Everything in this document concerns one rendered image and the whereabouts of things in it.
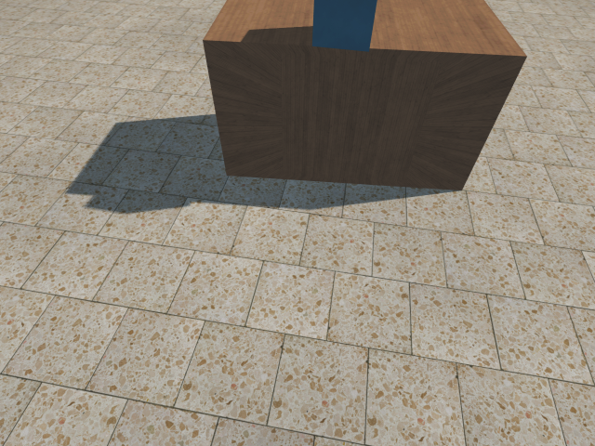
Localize pedestal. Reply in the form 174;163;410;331
203;0;527;190

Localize carton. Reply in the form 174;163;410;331
312;0;377;52

